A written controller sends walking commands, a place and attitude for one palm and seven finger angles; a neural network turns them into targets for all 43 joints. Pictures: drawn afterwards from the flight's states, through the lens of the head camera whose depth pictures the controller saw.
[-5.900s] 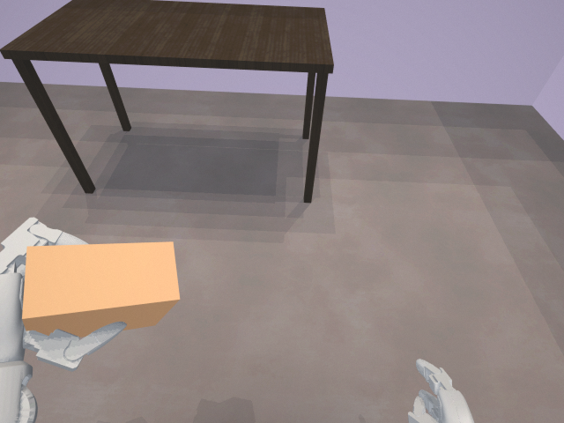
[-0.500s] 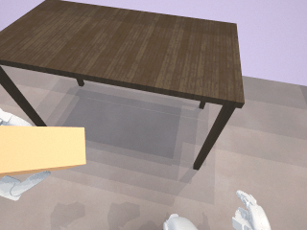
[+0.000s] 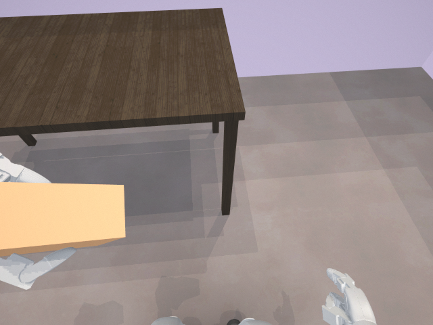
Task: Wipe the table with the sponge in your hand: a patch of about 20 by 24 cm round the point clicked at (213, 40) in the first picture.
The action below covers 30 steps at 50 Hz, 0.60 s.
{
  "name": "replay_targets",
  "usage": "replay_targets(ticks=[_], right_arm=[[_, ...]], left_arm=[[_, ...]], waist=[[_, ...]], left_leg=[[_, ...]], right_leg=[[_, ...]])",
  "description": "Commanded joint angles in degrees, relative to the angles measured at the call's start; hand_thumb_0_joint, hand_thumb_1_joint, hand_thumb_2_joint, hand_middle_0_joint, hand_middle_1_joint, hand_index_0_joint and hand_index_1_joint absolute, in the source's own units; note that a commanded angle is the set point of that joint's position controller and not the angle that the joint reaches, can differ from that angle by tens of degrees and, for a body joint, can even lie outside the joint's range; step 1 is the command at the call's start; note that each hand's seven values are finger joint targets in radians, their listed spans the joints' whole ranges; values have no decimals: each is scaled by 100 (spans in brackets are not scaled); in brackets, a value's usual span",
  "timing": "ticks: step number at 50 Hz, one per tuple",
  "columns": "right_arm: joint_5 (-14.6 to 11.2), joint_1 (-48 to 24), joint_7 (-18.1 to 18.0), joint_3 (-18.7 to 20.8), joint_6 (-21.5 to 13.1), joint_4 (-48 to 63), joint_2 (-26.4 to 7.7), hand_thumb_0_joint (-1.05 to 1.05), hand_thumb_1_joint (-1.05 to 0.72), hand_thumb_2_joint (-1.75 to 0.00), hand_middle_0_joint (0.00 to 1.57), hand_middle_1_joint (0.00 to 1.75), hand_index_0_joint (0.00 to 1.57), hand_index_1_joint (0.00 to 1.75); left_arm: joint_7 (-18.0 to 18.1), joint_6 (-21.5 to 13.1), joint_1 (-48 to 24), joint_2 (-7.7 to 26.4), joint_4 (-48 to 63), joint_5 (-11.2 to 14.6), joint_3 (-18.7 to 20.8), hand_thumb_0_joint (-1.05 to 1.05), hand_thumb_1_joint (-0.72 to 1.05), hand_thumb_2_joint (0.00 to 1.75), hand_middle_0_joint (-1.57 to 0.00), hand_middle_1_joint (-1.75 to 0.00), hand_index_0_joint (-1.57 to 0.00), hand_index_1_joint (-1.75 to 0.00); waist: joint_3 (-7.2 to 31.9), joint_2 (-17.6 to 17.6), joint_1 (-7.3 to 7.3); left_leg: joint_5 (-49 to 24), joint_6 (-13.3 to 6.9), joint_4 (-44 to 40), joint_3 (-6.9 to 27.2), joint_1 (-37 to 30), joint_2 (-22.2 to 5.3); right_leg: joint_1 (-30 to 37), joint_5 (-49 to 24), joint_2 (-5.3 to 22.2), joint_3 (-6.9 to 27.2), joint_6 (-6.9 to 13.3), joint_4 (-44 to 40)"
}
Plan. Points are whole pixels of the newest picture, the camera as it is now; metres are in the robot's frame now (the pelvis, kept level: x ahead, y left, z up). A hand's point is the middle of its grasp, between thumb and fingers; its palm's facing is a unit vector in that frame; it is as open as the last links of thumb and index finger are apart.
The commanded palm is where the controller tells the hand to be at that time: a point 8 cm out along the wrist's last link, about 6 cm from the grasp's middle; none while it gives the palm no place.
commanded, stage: turn to face it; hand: left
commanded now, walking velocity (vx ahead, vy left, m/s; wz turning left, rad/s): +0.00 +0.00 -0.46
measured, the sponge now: (75, 219) +0.23 +0.20 +0.15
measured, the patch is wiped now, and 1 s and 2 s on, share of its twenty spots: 0.00 0.00 0.00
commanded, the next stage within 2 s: take the last steps up to it in 0.38 s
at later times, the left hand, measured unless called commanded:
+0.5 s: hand (136, 223) +0.22 +0.11 +0.17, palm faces +0.11 -0.84 -0.53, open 10.8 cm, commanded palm +0.17 +0.18 +0.18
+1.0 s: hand (125, 239) +0.20 +0.12 +0.16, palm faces +0.25 -0.87 -0.43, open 10.8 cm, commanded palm +0.15 +0.18 +0.18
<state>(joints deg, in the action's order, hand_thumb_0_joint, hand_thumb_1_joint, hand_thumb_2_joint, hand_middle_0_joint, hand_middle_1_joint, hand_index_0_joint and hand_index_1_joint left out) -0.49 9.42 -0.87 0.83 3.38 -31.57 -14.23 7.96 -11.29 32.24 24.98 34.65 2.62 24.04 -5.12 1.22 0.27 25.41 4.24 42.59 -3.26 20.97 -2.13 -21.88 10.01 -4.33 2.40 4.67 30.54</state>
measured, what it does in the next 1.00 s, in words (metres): steps on the spot: left foot, then right foot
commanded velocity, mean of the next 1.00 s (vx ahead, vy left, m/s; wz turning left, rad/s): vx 0.16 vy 0.08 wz -0.11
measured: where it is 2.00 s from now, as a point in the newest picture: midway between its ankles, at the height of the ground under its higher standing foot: outside the picture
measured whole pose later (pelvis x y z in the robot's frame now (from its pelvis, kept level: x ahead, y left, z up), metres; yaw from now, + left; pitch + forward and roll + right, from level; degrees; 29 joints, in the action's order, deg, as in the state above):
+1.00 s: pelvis -0.05 -0.07 -0.01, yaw -10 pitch -1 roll +0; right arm 0.1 12.8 -2.5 0.7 -4.1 -38.8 -11.6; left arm 7.7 -13.2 24.4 18.5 22.8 -0.3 17.9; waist -1.4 -3.1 -0.3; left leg 23.5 0.2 57.4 -1.0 23.5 -2.0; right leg -15.7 18.0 1.5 -8.6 3.2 35.0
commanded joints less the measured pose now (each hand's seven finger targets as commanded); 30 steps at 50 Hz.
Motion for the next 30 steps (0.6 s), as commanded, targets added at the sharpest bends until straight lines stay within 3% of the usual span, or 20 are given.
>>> replay_targets(ticks=[1, 2, 3, 4, 5, 6, 7, 8, 9, 12, 14, 15, 16, 17, 18, 19, 20, 21, 25, 30], right_arm=[[-45, -294, -65, 95, -266, 959, -369, 0, -90, -90, 20, 30, 20, 30], [-48, -253, -93, 149, -293, 974, -448, 0, -90, -90, 20, 30, 20, 30], [-26, -286, -120, 203, -337, 1036, -590, 0, -90, -90, 20, 30, 20, 30], [-38, -324, -154, 199, -383, 1060, -594, 0, -90, -90, 20, 30, 20, 30], [-14, -342, -183, 155, -464, 1056, -447, 0, -90, -90, 20, 30, 20, 30], [34, -320, -192, 167, -540, 1063, -359, 0, -90, -90, 20, 30, 20, 30], [4, -246, -162, 190, -612, 994, -382, 0, -90, -90, 20, 30, 20, 30], [-48, -198, -121, 210, -690, 938, -451, 0, -90, -90, 20, 30, 20, 30], [-78, -92, -92, 222, -787, 922, -481, 0, -90, -90, 20, 30, 20, 30], [-56, 75, -29, 220, -1024, 866, -520, 0, -90, -90, 20, 30, 20, 30], [-51, 20, -10, 221, -1103, 845, -517, 0, -90, -90, 20, 30, 20, 30], [-53, 41, -4, 227, -1089, 831, -500, 0, -90, -90, 20, 30, 20, 30], [-71, 16, 1, 172, -1062, 873, -327, 0, -90, -90, 20, 30, 20, 30], [-92, -89, -13, 182, -1020, 971, -236, 0, -90, -90, 20, 30, 20, 30], [-86, -281, -53, 233, -968, 956, -287, 0, -90, -90, 20, 30, 20, 30], [-32, -300, -68, 85, -887, 861, -101, 0, -90, -90, 20, 30, 20, 30], [-14, -335, -42, 31, -777, 809, -82, 0, -90, -90, 20, 30, 20, 30], [0, -408, -70, -15, -702, 796, -8, 0, -90, -90, 20, 30, 20, 30], [21, -481, -178, 57, -659, 697, -157, 0, -90, -90, 20, 30, 20, 30], [2, -308, -227, 147, -700, 656, -359, 0, -90, -90, 20, 30, 20, 30]], left_arm=[[200, -211, -456, 724, 967, 44, 499, 0, 10, 130, -120, -160, -120, -160], [189, -223, -602, 730, 1053, 22, 430, 0, 10, 130, -120, -160, -120, -160], [169, -268, -836, 726, 1223, -13, 399, 0, 10, 130, -120, -160, -120, -160], [151, -309, -780, 810, 1132, -38, 515, 0, 10, 130, -120, -160, -120, -160], [161, -355, -918, 1014, 1223, -84, 629, 0, 10, 130, -120, -160, -120, -160], [138, -343, -868, 774, 1002, -109, 440, 0, 10, 130, -120, -160, -120, -160], [99, -360, -909, 596, 952, -115, 270, 0, 10, 130, -120, -160, -120, -160], [83, -336, -924, 475, 908, -108, 105, 0, 10, 130, -120, -160, -120, -160], [98, -336, -941, 447, 984, -79, 81, 0, 10, 130, -120, -160, -120, -160], [152, -334, -1104, 485, 1008, -104, 78, 0, 10, 130, -120, -160, -120, -160], [150, -349, -1215, 577, 919, -118, 190, 0, 10, 130, -120, -160, -120, -160], [152, -341, -1123, 671, 748, -164, 279, 0, 10, 130, -120, -160, -120, -160], [179, -386, -1162, 844, 735, -165, 423, 0, 10, 130, -120, -160, -120, -160], [197, -328, -932, 944, 566, -60, 615, 0, 10, 130, -120, -160, -120, -160], [196, -306, -698, 996, 667, 34, 713, 0, 10, 130, -120, -160, -120, -160], [211, -329, -381, 1037, 758, 47, 839, 0, 10, 130, -120, -160, -120, -160], [219, -358, -209, 969, 841, 51, 886, 0, 10, 130, -120, -160, -120, -160], [221, -398, -14, 872, 876, 56, 851, 0, 10, 130, -120, -160, -120, -160], [245, -403, 135, 835, 697, 47, 897, 0, 10, 130, -120, -160, -120, -160], [281, -345, 62, 760, 615, -34, 635, 0, 10, 130, -120, -160, -120, -160]], waist=[[1455, 313, -124], [1327, 100, -102], [1098, -562, -105], [993, -1487, -189], [968, -2048, -249], [589, -1780, -145], [401, -1545, -148], [424, -1448, -180], [602, -1595, -165], [824, -1759, -34], [921, -1540, -77], [968, -1133, -62], [1097, -40, -10], [1364, 1324, -135], [1337, 1262, -199], [1399, 823, -141], [1651, 388, -117], [1642, 312, -87], [1710, 551, -68], [1502, 468, -64]], left_leg=[[-611, -203, -1580, 53, -1161, -143], [-721, -329, -1956, 191, -1493, -395], [-821, -642, -2248, 840, -1603, -1040], [-1184, -978, -2490, 1299, -1568, -1742], [-705, -1304, -2965, 1680, -942, -2295], [-755, -1486, -3016, 1731, -203, -2397], [-1476, -1419, -2723, 1118, -328, -2209], [-2129, -1194, -2419, 482, -565, -1966], [-2804, -1030, -2159, 151, -883, -1825], [-3572, -733, -1645, -41, -1205, -1626], [-3253, -534, -1080, -206, -1021, -1498], [-2649, -391, -676, -288, -654, -1339], [-1716, -168, 139, -535, -184, -870], [484, -5, 1207, -397, 602, -167], [717, -63, 2004, 209, 704, -211], [522, -54, 2309, 473, 943, -272], [444, -33, 2155, 508, 1010, -293], [286, -30, 1947, 394, 878, -241], [37, -120, 772, 130, 414, -87], [-17, -411, -654, -77, -140, 59]], right_leg=[[627, -176, 1424, 1791, 162, -923], [247, 197, 1192, 1709, -14, -692], [-347, 744, 766, 1425, -237, -205], [-725, 1467, 288, 756, -474, 773], [-656, 1911, 188, 185, -589, 2323], [-526, 1771, 329, 90, -656, 3213], [-689, 1698, 500, 52, -686, 3100], [-671, 1686, 532, -188, -712, 2640], [-492, 1706, 519, -427, -734, 2017], [210, 1282, 311, -869, -731, 707], [933, 480, 288, -981, -699, -222], [1341, -294, 545, -689, -560, -567], [1643, -2129, 1291, 331, -199, -594], [1804, -3028, 2108, 1807, 324, -846], [1594, -3150, 2340, 2103, 468, -996], [1815, -3141, 2281, 1890, 591, -813], [2122, -3181, 2205, 1586, 633, -611], [2075, -3283, 2008, 1278, 543, -602], [1891, -2604, 1875, 1052, 482, -834], [1460, 803, 1913, 1355, 449, -1510]])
